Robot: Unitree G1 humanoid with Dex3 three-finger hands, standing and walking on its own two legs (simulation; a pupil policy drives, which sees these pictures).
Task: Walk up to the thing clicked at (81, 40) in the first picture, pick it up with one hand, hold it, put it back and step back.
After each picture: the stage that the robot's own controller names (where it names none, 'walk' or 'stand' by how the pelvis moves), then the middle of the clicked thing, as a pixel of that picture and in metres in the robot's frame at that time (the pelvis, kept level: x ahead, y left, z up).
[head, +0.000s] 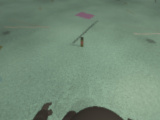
stand; (82, 42) +1.57 +0.24 -0.66
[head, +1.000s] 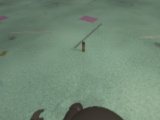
walk; (83, 47) +1.45 +0.28 -0.65
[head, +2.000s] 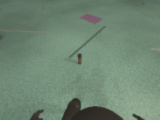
walk; (79, 59) +0.95 +0.26 -0.64
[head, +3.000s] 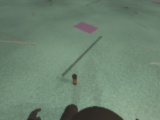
walk; (74, 79) +0.59 +0.19 -0.62
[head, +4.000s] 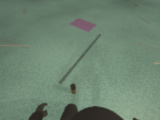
stand; (73, 89) +0.39 +0.18 -0.63
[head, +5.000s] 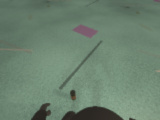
stand; (73, 95) +0.36 +0.18 -0.65
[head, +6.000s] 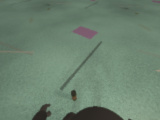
stand; (74, 95) +0.37 +0.19 -0.66
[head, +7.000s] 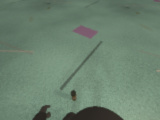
stand; (73, 95) +0.36 +0.19 -0.66
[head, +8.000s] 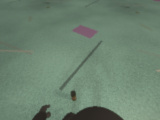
stand; (73, 96) +0.36 +0.18 -0.66
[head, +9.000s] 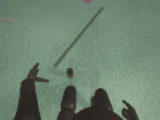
go down; (70, 73) +0.41 +0.17 -0.49
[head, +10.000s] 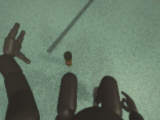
go down; (68, 59) +0.46 +0.18 -0.29
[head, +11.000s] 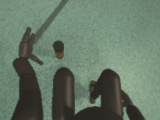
close in; (59, 51) +0.46 +0.20 -0.21
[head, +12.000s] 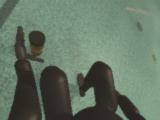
close; (36, 46) +0.46 +0.23 -0.16
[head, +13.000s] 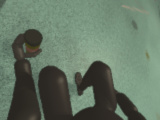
lift; (32, 45) +0.45 +0.24 -0.17
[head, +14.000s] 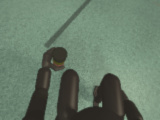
lift; (58, 60) +0.35 +0.23 -0.05
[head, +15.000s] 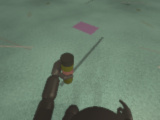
hold; (67, 70) +0.31 +0.16 +0.08
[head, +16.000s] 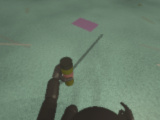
hold; (68, 73) +0.31 +0.16 +0.03
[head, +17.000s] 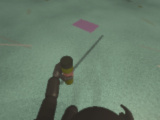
crouch; (68, 72) +0.31 +0.16 +0.04
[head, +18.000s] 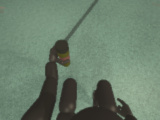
crouch; (64, 55) +0.42 +0.17 -0.04
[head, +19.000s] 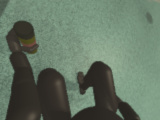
lower; (28, 41) +0.47 +0.25 -0.17
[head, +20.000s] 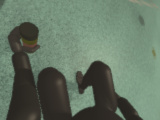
lower; (30, 41) +0.46 +0.25 -0.17
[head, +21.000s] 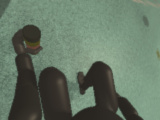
lower; (33, 43) +0.45 +0.25 -0.17
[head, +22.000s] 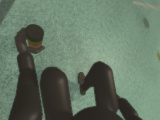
lower; (35, 42) +0.46 +0.24 -0.16
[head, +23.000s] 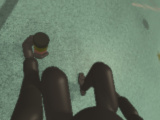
loosen; (40, 48) +0.43 +0.22 -0.17
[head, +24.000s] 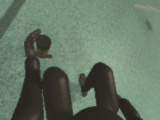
withdraw; (43, 49) +0.44 +0.22 -0.18
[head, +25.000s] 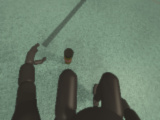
walk; (68, 57) +0.45 +0.17 -0.24
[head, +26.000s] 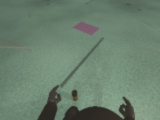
stand; (74, 95) +0.35 +0.15 -0.59
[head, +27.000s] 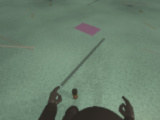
stand; (75, 94) +0.37 +0.15 -0.60
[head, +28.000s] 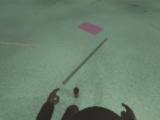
stand; (76, 93) +0.37 +0.15 -0.61
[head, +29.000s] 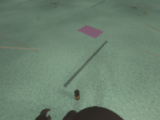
walk; (77, 95) +0.37 +0.15 -0.65
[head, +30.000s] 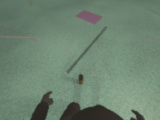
walk; (80, 79) +0.49 +0.11 -0.63
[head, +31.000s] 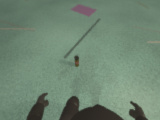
walk; (76, 61) +0.77 +0.23 -0.63
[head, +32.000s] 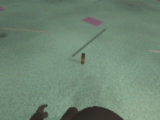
stand; (82, 58) +1.03 +0.16 -0.64
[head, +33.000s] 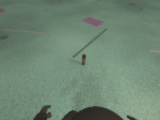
stand; (83, 60) +1.02 +0.14 -0.66
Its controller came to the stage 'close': yes
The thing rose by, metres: 0.69
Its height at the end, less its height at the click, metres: +0.00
